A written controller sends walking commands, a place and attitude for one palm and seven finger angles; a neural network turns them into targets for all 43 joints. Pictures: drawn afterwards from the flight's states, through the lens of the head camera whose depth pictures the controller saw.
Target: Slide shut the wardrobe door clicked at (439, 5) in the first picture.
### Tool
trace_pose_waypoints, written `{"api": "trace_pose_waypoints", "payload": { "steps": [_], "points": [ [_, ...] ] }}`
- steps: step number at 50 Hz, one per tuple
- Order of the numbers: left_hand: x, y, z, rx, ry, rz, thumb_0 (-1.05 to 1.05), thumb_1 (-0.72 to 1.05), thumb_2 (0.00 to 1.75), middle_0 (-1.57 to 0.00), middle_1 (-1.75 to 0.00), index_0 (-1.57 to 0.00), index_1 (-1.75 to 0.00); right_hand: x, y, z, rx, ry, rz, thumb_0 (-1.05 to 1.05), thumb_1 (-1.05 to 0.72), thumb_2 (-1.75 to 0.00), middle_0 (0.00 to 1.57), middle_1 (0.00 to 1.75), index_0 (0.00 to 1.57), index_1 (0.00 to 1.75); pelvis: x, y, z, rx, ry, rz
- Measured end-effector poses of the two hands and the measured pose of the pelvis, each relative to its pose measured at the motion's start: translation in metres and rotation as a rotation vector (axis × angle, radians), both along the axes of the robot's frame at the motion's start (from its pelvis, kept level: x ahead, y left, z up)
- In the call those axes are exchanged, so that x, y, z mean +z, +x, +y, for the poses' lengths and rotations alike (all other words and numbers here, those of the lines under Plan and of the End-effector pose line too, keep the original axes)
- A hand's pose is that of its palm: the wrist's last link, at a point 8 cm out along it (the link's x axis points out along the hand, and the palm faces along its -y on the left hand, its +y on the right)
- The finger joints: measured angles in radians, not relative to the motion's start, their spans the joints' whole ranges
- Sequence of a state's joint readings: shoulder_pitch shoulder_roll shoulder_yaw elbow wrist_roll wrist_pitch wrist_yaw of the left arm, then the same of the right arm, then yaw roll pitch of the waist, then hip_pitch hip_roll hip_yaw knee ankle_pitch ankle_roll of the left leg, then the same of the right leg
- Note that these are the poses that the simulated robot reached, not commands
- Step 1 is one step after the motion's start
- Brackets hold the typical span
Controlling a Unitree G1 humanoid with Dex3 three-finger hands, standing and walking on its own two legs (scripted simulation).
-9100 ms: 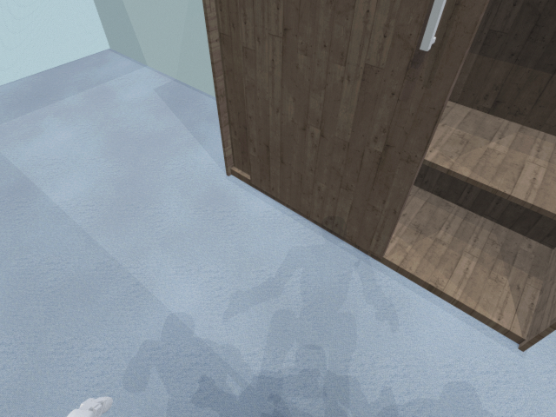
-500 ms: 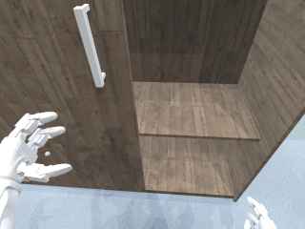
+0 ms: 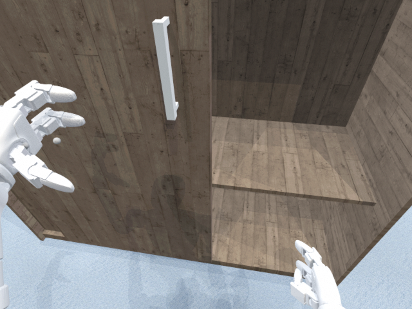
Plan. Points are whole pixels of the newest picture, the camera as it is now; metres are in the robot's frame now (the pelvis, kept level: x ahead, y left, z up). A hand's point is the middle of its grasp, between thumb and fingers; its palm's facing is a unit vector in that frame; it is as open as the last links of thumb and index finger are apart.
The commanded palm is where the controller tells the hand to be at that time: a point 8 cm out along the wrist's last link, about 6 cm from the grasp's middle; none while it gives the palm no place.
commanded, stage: raise the hand with hooked fingers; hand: left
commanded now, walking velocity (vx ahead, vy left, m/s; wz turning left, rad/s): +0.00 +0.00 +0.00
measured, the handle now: (168, 72) +0.50 +0.16 +0.25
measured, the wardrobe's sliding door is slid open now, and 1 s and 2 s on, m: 0.56 0.56 0.56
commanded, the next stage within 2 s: move the hooked fingers beside the handle in 0.56 s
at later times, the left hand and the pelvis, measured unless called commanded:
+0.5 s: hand (34, 105) +0.25 +0.26 +0.31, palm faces +0.17 -0.98 -0.14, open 13.9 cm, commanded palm +0.24 +0.29 +0.28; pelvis +0.00 -0.03 +0.00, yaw +0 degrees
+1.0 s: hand (73, 129) +0.29 +0.26 +0.25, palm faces +0.13 -0.98 -0.16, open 14.0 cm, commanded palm +0.26 +0.28 +0.27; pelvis +0.00 -0.05 +0.00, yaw +0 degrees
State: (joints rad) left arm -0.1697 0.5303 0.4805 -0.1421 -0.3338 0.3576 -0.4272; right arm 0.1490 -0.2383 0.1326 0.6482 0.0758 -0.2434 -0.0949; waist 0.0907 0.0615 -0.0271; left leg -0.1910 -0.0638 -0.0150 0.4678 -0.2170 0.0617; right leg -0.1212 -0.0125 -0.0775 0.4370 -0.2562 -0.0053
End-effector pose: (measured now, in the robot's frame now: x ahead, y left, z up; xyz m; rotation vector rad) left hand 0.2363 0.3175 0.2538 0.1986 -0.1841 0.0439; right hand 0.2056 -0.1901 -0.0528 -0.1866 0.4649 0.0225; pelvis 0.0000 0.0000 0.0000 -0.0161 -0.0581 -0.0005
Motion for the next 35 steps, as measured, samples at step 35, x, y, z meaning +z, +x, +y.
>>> {"api": "trace_pose_waypoints", "payload": {
  "steps": [35],
  "points": [
    [-0.004, 0.011, -0.049, -0.038, -0.013, 0.122, -0.01, -0.5, 0.3, -0.3, -1.2, -0.3, -1.19, -0.017, -0.015, -0.067, -0.081, 0.017, 0.055, 0.02, -0.91, -0.89, 0.2, 0.3, 0.2, 0.29, -0.001, -0.007, -0.036, -0.001, 0.014, 0.004]
  ]
}}
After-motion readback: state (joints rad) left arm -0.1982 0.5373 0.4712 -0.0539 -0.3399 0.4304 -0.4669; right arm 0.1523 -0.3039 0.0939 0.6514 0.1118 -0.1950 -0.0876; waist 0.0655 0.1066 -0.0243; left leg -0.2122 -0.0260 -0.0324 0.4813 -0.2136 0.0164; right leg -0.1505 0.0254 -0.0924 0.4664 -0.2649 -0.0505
